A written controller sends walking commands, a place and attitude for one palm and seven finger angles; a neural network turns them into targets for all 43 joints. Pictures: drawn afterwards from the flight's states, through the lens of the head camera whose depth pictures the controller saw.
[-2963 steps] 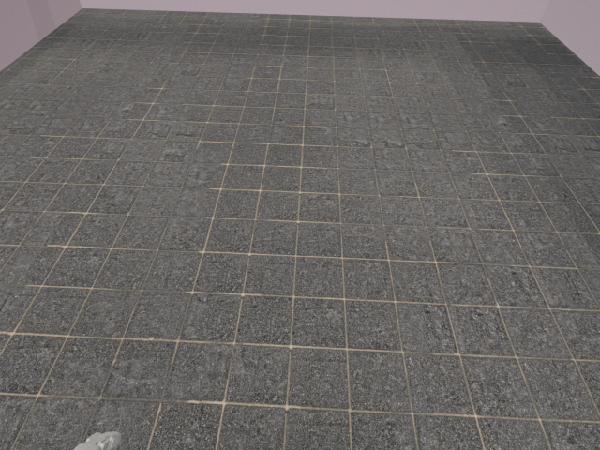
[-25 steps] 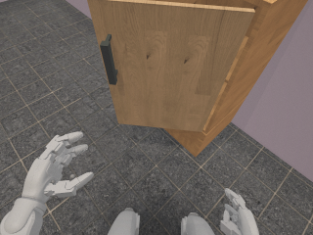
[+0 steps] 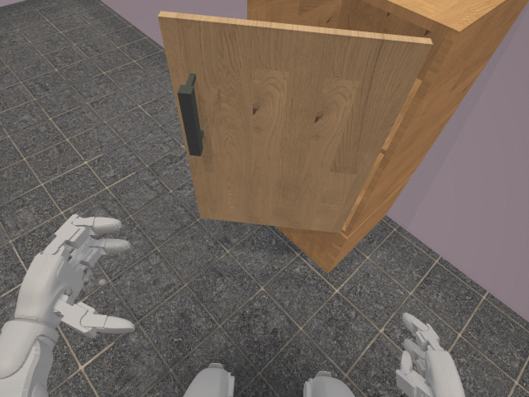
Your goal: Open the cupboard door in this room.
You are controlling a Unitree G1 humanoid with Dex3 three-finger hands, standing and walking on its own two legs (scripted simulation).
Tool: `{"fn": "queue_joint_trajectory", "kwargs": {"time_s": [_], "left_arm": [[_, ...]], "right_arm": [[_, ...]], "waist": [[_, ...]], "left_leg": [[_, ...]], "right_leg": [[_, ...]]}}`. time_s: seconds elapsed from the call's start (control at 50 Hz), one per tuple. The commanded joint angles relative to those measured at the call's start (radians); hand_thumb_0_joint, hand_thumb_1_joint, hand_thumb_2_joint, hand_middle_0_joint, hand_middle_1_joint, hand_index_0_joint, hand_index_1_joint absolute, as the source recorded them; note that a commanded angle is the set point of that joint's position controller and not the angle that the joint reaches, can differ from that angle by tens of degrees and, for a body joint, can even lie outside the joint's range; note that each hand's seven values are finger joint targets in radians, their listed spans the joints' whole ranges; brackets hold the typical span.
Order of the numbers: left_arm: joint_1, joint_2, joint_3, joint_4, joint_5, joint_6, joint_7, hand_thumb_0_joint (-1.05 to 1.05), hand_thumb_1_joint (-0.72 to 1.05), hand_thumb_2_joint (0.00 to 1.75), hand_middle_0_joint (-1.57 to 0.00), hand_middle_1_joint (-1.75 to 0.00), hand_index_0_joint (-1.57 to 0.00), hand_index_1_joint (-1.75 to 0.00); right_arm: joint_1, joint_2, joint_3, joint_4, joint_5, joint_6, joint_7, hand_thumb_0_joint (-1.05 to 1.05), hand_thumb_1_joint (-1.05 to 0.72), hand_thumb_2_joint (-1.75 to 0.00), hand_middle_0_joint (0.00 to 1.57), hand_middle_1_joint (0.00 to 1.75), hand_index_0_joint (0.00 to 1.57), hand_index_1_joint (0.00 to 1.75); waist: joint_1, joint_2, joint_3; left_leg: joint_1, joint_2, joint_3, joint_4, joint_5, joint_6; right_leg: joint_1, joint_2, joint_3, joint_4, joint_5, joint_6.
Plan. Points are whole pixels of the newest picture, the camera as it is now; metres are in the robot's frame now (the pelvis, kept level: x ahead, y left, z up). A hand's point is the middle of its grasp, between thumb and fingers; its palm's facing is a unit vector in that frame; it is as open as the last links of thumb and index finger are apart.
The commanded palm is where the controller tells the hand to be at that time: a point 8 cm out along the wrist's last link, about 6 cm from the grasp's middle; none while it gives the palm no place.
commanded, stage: raise the hand with hooked fingers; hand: left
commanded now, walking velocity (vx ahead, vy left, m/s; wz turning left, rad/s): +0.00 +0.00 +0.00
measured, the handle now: (194, 116) +0.59 +0.18 +0.05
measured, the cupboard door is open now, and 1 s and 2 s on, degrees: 41 41 41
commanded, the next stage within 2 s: move the hooked fingers beside the handle in 0.88 s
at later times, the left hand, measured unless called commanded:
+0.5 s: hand (97, 242) +0.30 +0.25 +0.07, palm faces -0.04 -1.00 -0.05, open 14.0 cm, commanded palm +0.27 +0.30 +0.07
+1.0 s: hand (101, 246) +0.30 +0.24 +0.07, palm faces -0.04 -1.00 -0.05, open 14.0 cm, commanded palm +0.28 +0.30 +0.07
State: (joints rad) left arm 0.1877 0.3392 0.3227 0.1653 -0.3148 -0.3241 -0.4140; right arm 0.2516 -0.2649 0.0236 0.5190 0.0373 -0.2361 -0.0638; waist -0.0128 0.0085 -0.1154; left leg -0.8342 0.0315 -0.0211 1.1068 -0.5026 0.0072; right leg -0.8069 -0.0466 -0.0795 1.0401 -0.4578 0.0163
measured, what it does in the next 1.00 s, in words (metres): stands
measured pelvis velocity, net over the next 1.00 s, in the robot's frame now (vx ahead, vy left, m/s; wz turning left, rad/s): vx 0.01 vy -0.02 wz -0.01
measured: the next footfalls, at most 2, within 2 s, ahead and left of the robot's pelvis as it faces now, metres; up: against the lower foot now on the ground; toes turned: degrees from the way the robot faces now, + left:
none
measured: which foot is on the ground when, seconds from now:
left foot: down 0.00-1.00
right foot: down 0.00-1.00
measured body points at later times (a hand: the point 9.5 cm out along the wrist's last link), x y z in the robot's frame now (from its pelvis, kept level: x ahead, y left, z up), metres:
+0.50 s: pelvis +0.01 -0.02 +0.01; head +0.07 -0.01 +0.45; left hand +0.30 +0.30 +0.08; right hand +0.15 -0.28 -0.07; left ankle +0.02 +0.11 -0.66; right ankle +0.03 -0.14 -0.66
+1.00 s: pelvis +0.01 -0.02 +0.01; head +0.07 -0.01 +0.45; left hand +0.29 +0.30 +0.07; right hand +0.16 -0.27 -0.07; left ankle +0.02 +0.11 -0.66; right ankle +0.03 -0.14 -0.66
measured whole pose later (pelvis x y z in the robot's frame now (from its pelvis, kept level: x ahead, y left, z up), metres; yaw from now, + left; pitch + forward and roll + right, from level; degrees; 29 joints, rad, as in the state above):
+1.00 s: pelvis +0.01 -0.02 +0.01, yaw -1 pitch +13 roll -1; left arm -0.02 0.41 0.44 0.44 -0.36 -0.33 -0.56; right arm 0.28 -0.28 0.04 0.54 0.04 -0.19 -0.08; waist -0.02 0.02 -0.11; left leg -0.79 0.05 -0.01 1.04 -0.48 -0.02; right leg -0.78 -0.03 -0.07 1.00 -0.45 -0.01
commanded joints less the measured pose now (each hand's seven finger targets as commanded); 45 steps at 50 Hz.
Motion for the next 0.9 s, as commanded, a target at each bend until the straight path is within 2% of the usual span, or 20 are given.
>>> {"fn": "queue_joint_trajectory", "kwargs": {"time_s": [0.0, 0.04, 0.08, 0.1, 0.16, 0.22, 0.28, 0.32, 0.36, 0.4, 0.44, 0.5, 0.52, 0.54, 0.64, 0.68, 0.74, 0.78, 0.84, 0.88], "left_arm": [[-0.138, 0.202, 0.116, -0.160, -0.043, -0.058, -0.025, 0.00, -0.50, 0.30, -0.30, -1.20, -0.30, -1.20], [-0.186, 0.219, 0.129, -0.112, -0.051, -0.051, -0.046, 0.00, -0.50, 0.30, -0.30, -1.20, -0.30, -1.20], [-0.219, 0.234, 0.145, -0.095, -0.060, -0.050, -0.064, 0.00, -0.50, 0.30, -0.30, -1.20, -0.30, -1.20], [-0.232, 0.248, 0.152, -0.080, -0.061, -0.050, -0.070, 0.00, -0.50, 0.30, -0.30, -1.20, -0.30, -1.20], [-0.275, 0.274, 0.171, -0.060, -0.068, -0.051, -0.100, 0.00, -0.50, 0.30, -0.30, -1.20, -0.30, -1.20], [-0.297, 0.304, 0.193, -0.022, -0.076, -0.048, -0.114, 0.00, -0.50, 0.30, -0.30, -1.20, -0.30, -1.20], [-0.326, 0.319, 0.204, -0.002, -0.079, -0.049, -0.127, 0.00, -0.50, 0.30, -0.30, -1.20, -0.30, -1.20], [-0.337, 0.347, 0.227, 0.035, -0.082, -0.043, -0.131, 0.00, -0.50, 0.30, -0.30, -1.20, -0.30, -1.20], [-0.367, 0.354, 0.236, 0.060, -0.086, -0.040, -0.141, 0.00, -0.50, 0.30, -0.30, -1.20, -0.30, -1.20], [-0.339, 0.317, 0.212, 0.084, -0.092, -0.035, -0.149, 0.00, -0.50, 0.30, -0.30, -1.20, -0.30, -1.20], [-0.322, 0.315, 0.210, 0.101, -0.095, -0.036, -0.159, 0.00, -0.50, 0.30, -0.30, -1.20, -0.30, -1.20], [-0.333, 0.328, 0.217, 0.077, -0.088, -0.047, -0.150, 0.00, -0.50, 0.30, -0.30, -1.20, -0.30, -1.20], [-0.344, 0.346, 0.225, 0.076, -0.086, -0.052, -0.145, 0.00, -0.50, 0.30, -0.30, -1.20, -0.30, -1.20], [-0.345, 0.342, 0.228, 0.079, -0.084, -0.055, -0.141, 0.00, -0.50, 0.30, -0.30, -1.20, -0.30, -1.20], [-0.360, 0.351, 0.235, 0.057, -0.076, -0.082, -0.122, 0.00, -0.50, 0.30, -0.30, -1.20, -0.30, -1.20], [-0.352, 0.338, 0.229, 0.066, -0.080, -0.084, -0.124, 0.00, -0.50, 0.30, -0.30, -1.20, -0.30, -1.20], [-0.366, 0.334, 0.224, 0.092, -0.085, -0.077, -0.136, 0.00, -0.50, 0.30, -0.30, -1.20, -0.30, -1.20], [-0.375, 0.333, 0.214, 0.082, -0.079, -0.077, -0.142, 0.00, -0.50, 0.30, -0.30, -1.20, -0.30, -1.20], [-0.368, 0.334, 0.219, 0.095, -0.083, -0.072, -0.144, 0.00, -0.50, 0.30, -0.30, -1.20, -0.30, -1.20], [-0.373, 0.332, 0.218, 0.076, -0.084, -0.076, -0.144, 0.00, -0.50, 0.30, -0.30, -1.20, -0.30, -1.20]], "right_arm": [[0.001, -0.151, -0.066, -0.130, 0.001, -0.040, -0.008, 0.00, -0.90, -0.90, 0.20, 0.30, 0.20, 0.30], [0.006, -0.155, -0.060, -0.124, 0.000, -0.034, -0.010, 0.00, -0.90, -0.90, 0.20, 0.30, 0.20, 0.30], [0.003, -0.154, -0.059, -0.123, 0.001, -0.034, -0.013, 0.00, -0.90, -0.90, 0.20, 0.30, 0.20, 0.30], [0.004, -0.157, -0.058, -0.121, 0.001, -0.035, -0.015, 0.00, -0.90, -0.90, 0.20, 0.30, 0.20, 0.30], [0.009, -0.158, -0.058, -0.114, 0.001, -0.035, -0.017, 0.00, -0.90, -0.90, 0.20, 0.30, 0.20, 0.30], [0.013, -0.161, -0.058, -0.108, 0.000, -0.035, -0.020, 0.00, -0.90, -0.90, 0.20, 0.30, 0.20, 0.30], [0.015, -0.161, -0.058, -0.105, 0.003, -0.033, -0.019, 0.00, -0.90, -0.90, 0.20, 0.30, 0.20, 0.30], [0.026, -0.165, -0.058, -0.102, 0.001, -0.029, -0.021, 0.00, -0.90, -0.90, 0.20, 0.30, 0.20, 0.30], [0.028, -0.164, -0.057, -0.101, 0.003, -0.024, -0.022, 0.00, -0.90, -0.90, 0.20, 0.30, 0.20, 0.30], [0.030, -0.163, -0.060, -0.105, 0.006, -0.022, -0.020, 0.00, -0.90, -0.90, 0.20, 0.30, 0.20, 0.30], [0.035, -0.165, -0.061, -0.109, 0.006, -0.020, -0.016, 0.00, -0.90, -0.90, 0.20, 0.30, 0.20, 0.30], [0.037, -0.164, -0.066, -0.116, 0.005, -0.016, -0.012, 0.00, -0.90, -0.90, 0.20, 0.30, 0.20, 0.30], [0.038, -0.166, -0.064, -0.115, 0.003, -0.016, -0.011, 0.00, -0.90, -0.90, 0.20, 0.30, 0.20, 0.30], [0.039, -0.165, -0.064, -0.115, 0.004, -0.012, -0.011, 0.00, -0.90, -0.90, 0.20, 0.30, 0.20, 0.30], [0.035, -0.159, -0.062, -0.115, 0.003, -0.009, -0.013, 0.00, -0.90, -0.90, 0.20, 0.30, 0.20, 0.30], [0.036, -0.159, -0.063, -0.116, 0.005, -0.008, -0.015, 0.00, -0.90, -0.90, 0.20, 0.30, 0.20, 0.30], [0.035, -0.161, -0.060, -0.111, 0.006, -0.005, -0.019, 0.00, -0.90, -0.90, 0.20, 0.30, 0.20, 0.30], [0.031, -0.160, -0.060, -0.112, 0.006, -0.006, -0.021, 0.00, -0.90, -0.90, 0.20, 0.30, 0.20, 0.30], [0.032, -0.160, -0.058, -0.113, 0.005, -0.005, -0.021, 0.00, -0.90, -0.90, 0.20, 0.30, 0.20, 0.30], [0.030, -0.159, -0.060, -0.113, 0.005, -0.006, -0.022, 0.00, -0.90, -0.90, 0.20, 0.30, 0.20, 0.30]], "waist": [[0.003, 0.090, -0.225], [-0.004, 0.075, -0.209], [-0.001, 0.085, -0.228], [-0.002, 0.063, -0.226], [0.002, 0.086, -0.262], [0.004, 0.069, -0.256], [0.006, 0.098, -0.263], [0.007, 0.067, -0.256], [0.005, 0.080, -0.263], [0.003, 0.057, -0.250], [0.007, 0.034, -0.254], [0.007, 0.053, -0.262], [0.010, 0.066, -0.240], [0.005, 0.046, -0.246], [0.008, 0.086, -0.260], [0.002, 0.056, -0.254], [0.000, 0.047, -0.238], [0.000, 0.074, -0.247], [0.001, 0.046, -0.247], [0.002, 0.064, -0.260]], "left_leg": [[0.188, -0.030, -0.023, -0.209, 0.262, -0.003], [0.173, -0.031, -0.019, -0.202, 0.258, -0.002], [0.173, -0.034, -0.013, -0.200, 0.249, 0.001], [0.168, -0.033, -0.014, -0.201, 0.250, 0.003], [0.183, -0.033, -0.008, -0.193, 0.288, 0.004], [0.178, -0.033, -0.008, -0.190, 0.302, 0.007], [0.187, -0.033, -0.003, -0.199, 0.309, 0.006], [0.176, -0.031, 0.000, -0.197, 0.314, 0.009], [0.172, -0.034, 0.008, -0.203, 0.298, 0.009], [0.165, -0.035, 0.012, -0.206, 0.288, 0.011], [0.156, -0.035, 0.015, -0.203, 0.305, 0.012], [0.160, -0.037, 0.020, -0.206, 0.290, 0.012], [0.153, -0.035, 0.018, -0.206, 0.285, 0.011], [0.154, -0.035, 0.018, -0.210, 0.280, 0.013], [0.173, -0.034, 0.019, -0.217, 0.276, 0.012], [0.166, -0.034, 0.020, -0.218, 0.258, 0.014], [0.154, -0.034, 0.020, -0.216, 0.248, 0.013], [0.163, -0.034, 0.019, -0.219, 0.249, 0.013], [0.162, -0.033, 0.017, -0.215, 0.256, 0.014], [0.170, -0.034, 0.018, -0.214, 0.261, 0.013]], "right_leg": [[0.120, 0.069, -0.004, -0.133, 0.152, -0.042], [0.123, 0.073, 0.001, -0.136, 0.160, -0.043], [0.135, 0.069, 0.009, -0.144, 0.155, -0.041], [0.146, 0.068, 0.011, -0.148, 0.157, -0.041], [0.166, 0.067, 0.019, -0.146, 0.199, -0.042], [0.180, 0.069, 0.026, -0.150, 0.213, -0.045], [0.189, 0.065, 0.029, -0.156, 0.223, -0.042], [0.202, 0.067, 0.034, -0.160, 0.230, -0.044], [0.209, 0.063, 0.043, -0.171, 0.223, -0.039], [0.209, 0.061, 0.047, -0.184, 0.219, -0.035], [0.233, 0.061, 0.052, -0.181, 0.242, -0.037], [0.224, 0.057, 0.056, -0.185, 0.226, -0.033], [0.218, 0.061, 0.056, -0.181, 0.213, -0.040], [0.220, 0.061, 0.056, -0.184, 0.211, -0.036], [0.223, 0.061, 0.057, -0.180, 0.204, -0.037], [0.217, 0.061, 0.059, -0.189, 0.189, -0.032], [0.219, 0.061, 0.064, -0.192, 0.186, -0.033], [0.214, 0.059, 0.060, -0.189, 0.184, -0.034], [0.219, 0.062, 0.060, -0.189, 0.194, -0.033], [0.217, 0.059, 0.058, -0.186, 0.201, -0.032]]}}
